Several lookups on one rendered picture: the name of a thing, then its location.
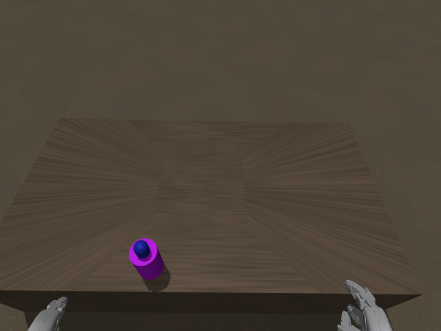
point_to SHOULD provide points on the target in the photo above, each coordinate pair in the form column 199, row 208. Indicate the right robot hand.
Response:
column 371, row 318

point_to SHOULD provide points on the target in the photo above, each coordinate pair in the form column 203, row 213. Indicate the bottle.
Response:
column 146, row 258

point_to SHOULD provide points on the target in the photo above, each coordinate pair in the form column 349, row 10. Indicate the left robot hand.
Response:
column 48, row 320

